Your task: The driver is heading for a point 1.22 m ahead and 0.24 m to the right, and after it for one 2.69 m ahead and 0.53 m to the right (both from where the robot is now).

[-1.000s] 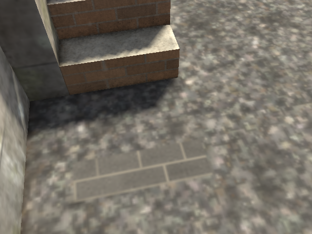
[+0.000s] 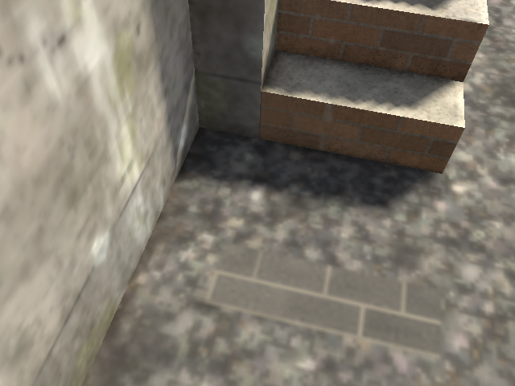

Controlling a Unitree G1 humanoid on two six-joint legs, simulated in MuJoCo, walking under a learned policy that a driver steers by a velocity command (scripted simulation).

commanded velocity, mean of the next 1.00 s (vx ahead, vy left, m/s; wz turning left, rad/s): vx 0.27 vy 0.00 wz -0.24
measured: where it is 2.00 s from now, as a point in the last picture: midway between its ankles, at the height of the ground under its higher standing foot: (365, 271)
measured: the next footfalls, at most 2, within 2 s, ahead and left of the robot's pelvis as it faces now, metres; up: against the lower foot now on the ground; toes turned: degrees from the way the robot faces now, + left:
right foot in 0.24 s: +0.05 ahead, -0.14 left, +0.00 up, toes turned -1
right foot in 0.56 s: +0.09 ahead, -0.19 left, +0.00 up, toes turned -13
